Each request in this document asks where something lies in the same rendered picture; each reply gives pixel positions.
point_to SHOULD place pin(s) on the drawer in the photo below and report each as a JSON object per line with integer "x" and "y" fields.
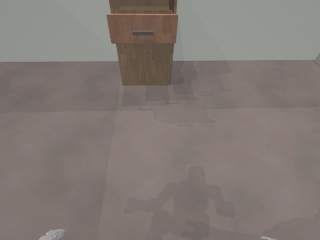
{"x": 122, "y": 23}

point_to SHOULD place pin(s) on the robot left hand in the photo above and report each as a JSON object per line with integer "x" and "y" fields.
{"x": 53, "y": 234}

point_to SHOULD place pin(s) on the handle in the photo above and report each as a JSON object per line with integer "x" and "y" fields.
{"x": 143, "y": 32}

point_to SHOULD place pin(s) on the cabinet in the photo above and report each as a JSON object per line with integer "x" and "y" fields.
{"x": 145, "y": 64}

